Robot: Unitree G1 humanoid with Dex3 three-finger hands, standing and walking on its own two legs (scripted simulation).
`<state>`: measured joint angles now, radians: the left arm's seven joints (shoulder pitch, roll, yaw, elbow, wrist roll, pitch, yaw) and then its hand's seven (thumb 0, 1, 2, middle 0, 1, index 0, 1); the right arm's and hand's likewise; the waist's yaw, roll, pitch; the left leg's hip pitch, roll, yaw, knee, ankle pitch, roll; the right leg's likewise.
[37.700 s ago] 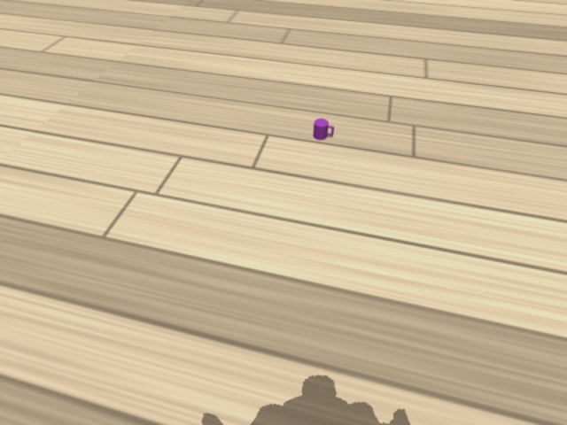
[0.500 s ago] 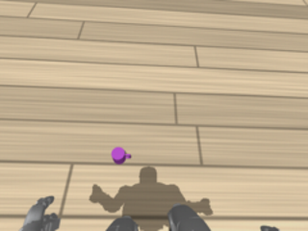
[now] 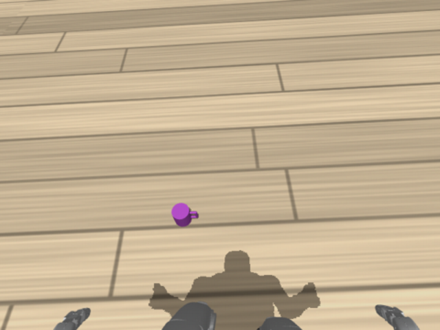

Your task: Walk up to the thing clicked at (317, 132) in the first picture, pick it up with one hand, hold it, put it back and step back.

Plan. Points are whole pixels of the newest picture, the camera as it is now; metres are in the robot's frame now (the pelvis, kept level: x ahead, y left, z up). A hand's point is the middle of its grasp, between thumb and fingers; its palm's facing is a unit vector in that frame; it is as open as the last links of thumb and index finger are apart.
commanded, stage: step back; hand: left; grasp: from above
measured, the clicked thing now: (185, 214) +0.62 +0.21 -0.72
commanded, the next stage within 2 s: none
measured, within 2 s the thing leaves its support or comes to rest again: neither
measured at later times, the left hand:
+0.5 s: hand out of the picture -0.07 +0.27 -0.16, palm faces -0.04 -0.92 -0.39, open 7.3 cm
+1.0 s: hand out of the picture -0.19 +0.25 -0.15, palm faces +0.04 -0.92 -0.38, open 7.3 cm
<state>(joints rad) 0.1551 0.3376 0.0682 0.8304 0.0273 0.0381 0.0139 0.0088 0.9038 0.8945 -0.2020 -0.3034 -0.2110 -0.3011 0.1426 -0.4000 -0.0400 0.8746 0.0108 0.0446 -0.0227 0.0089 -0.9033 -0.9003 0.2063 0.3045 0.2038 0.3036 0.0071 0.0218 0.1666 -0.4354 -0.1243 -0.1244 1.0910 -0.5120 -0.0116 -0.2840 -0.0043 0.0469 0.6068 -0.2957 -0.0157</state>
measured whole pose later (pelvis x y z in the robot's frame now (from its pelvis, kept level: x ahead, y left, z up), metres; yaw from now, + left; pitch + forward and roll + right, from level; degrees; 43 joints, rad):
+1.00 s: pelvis -0.32 -0.02 +0.00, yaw +2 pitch -3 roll -1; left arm 0.10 0.39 0.08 0.80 0.00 0.07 0.03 0.01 0.91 0.89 -0.20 -0.30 -0.21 -0.30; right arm 0.18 -0.35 -0.03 0.87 -0.03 0.03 -0.01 0.01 -0.90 -0.90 0.21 0.30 0.21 0.30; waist -0.01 -0.03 0.18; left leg -0.31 -0.02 -0.02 0.62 -0.26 0.03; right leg -0.49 0.10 0.14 1.18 -0.51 -0.02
